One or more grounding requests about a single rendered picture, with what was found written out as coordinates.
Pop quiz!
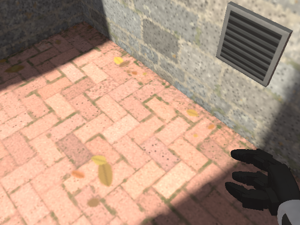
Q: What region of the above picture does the right robot forearm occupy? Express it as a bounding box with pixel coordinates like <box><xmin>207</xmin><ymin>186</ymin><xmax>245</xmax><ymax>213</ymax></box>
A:
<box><xmin>277</xmin><ymin>200</ymin><xmax>300</xmax><ymax>225</ymax></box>

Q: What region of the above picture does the right robot hand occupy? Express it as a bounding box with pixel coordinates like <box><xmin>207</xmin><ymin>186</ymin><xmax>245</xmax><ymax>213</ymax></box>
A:
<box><xmin>225</xmin><ymin>148</ymin><xmax>300</xmax><ymax>216</ymax></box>

